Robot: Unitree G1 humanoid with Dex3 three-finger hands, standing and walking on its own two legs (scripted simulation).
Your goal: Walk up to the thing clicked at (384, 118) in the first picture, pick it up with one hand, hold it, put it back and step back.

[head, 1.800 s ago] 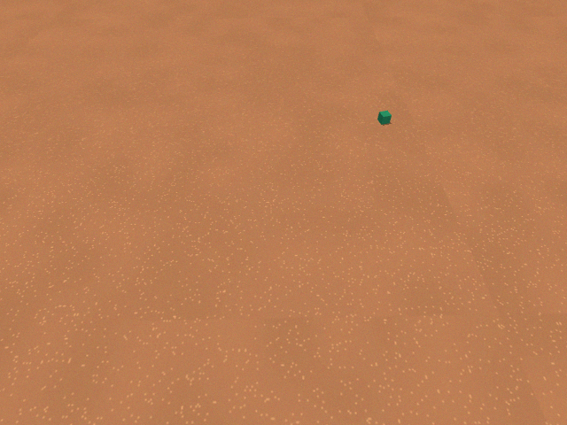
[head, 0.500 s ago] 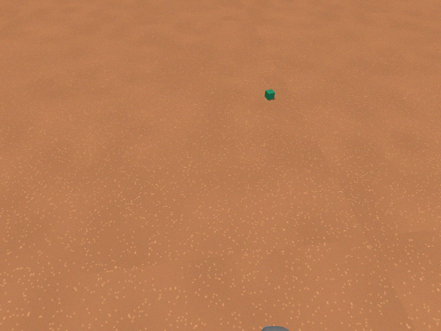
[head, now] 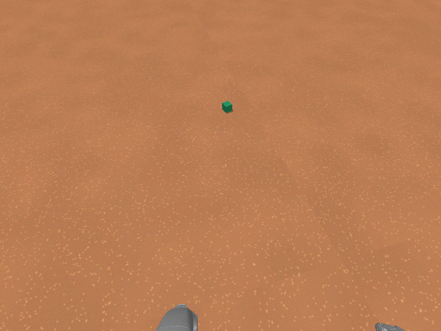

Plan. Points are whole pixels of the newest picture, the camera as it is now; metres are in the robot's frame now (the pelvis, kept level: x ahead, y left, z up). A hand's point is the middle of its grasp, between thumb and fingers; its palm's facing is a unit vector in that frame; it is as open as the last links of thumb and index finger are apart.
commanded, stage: walk up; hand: left
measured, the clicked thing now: (227, 106) +1.70 +0.05 -0.75
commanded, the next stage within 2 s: none
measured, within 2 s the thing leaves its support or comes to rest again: neither
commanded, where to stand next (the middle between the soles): +1.36 -0.12 m, yaw -8 degrees
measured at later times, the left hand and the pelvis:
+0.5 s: hand (133, 196) +0.46 +0.28 -0.13, palm faces -0.19 -0.92 -0.34, open 7.4 cm; pelvis +0.30 +0.03 +0.00, yaw -6 degrees
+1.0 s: hand (157, 153) +0.63 +0.25 -0.13, palm faces -0.13 -0.92 -0.38, open 7.4 cm; pelvis +0.55 -0.02 +0.00, yaw -8 degrees
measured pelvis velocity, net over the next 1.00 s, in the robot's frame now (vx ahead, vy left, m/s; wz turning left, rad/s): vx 0.55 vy -0.02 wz -0.15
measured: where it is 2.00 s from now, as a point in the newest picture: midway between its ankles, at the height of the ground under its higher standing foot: (244, 183)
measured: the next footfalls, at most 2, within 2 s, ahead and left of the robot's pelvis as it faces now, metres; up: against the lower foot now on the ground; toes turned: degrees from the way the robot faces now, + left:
left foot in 0.12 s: +0.26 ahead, +0.15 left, +0.00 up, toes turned +5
right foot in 0.60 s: +0.53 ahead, -0.13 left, +0.00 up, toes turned -10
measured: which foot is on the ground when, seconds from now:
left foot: up 0.00-0.10, down 0.12-0.64, up 0.66-1.00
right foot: down 0.00-0.16, up 0.18-0.58, down 0.60-1.00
